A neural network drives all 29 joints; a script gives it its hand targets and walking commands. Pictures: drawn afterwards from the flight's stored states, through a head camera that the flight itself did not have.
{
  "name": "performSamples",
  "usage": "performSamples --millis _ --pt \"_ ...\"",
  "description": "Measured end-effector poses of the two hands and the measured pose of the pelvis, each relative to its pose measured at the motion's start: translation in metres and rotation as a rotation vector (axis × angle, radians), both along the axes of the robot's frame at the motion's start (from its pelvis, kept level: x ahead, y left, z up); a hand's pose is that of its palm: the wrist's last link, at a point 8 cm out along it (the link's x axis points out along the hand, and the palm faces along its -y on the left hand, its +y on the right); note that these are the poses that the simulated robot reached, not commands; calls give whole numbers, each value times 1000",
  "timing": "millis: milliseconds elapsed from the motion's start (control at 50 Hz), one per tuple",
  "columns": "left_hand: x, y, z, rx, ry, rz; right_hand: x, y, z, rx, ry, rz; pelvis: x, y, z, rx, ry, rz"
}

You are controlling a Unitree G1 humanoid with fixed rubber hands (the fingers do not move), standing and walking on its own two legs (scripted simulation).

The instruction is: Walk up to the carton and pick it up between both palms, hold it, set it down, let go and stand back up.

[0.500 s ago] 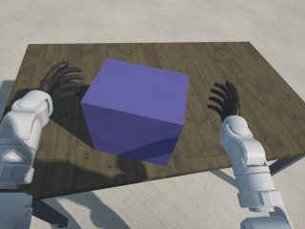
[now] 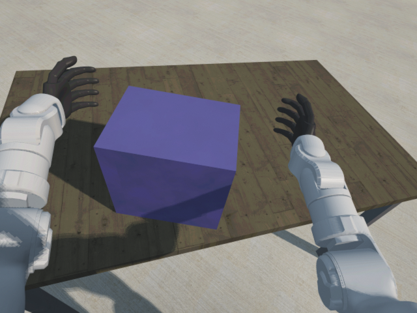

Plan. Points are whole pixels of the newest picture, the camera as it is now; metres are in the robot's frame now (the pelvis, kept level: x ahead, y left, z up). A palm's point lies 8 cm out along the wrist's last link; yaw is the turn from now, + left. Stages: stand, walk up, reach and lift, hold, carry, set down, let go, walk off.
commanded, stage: reach and lift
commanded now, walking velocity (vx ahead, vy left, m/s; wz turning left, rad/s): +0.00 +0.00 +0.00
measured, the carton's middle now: (175, 161) +0.44 -0.01 +0.02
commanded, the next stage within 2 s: none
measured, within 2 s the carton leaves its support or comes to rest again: neither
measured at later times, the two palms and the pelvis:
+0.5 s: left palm (88, 153) +0.46 +0.16 +0.05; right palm (278, 174) +0.35 -0.22 +0.05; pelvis -0.01 -0.01 -0.01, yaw +0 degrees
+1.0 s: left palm (93, 145) +0.47 +0.15 +0.06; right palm (261, 171) +0.37 -0.19 +0.05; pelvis -0.01 -0.01 -0.01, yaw -1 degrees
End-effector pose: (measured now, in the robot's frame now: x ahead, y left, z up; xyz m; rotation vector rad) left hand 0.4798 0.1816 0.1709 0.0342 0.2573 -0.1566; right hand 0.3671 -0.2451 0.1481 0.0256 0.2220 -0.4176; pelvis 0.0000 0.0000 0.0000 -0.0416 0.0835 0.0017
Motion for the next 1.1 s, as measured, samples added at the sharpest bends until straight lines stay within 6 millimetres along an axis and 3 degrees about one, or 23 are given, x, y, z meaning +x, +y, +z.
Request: performSamples --millis 220,560,660,820,1100 --pt "-7 9 -47 3 42 29 -7 16 -46 24 37 -4 -1 0 0 0 20 -1" --pt "-16 -22 -131 -40 100 31 -13 21 -108 0 80 -8 -10 -8 -9 8 203 -10" --pt "-10 -22 -132 -48 74 43 -6 24 -107 -6 51 -7 -9 -9 -12 9 259 -13" --pt "-5 -22 -117 -55 35 36 2 33 -97 -9 25 -2 -9 -6 -12 5 260 -14" --pt "-9 -33 -111 -20 26 7 -1 63 -102 3 36 28 -15 -6 -12 5 251 -14"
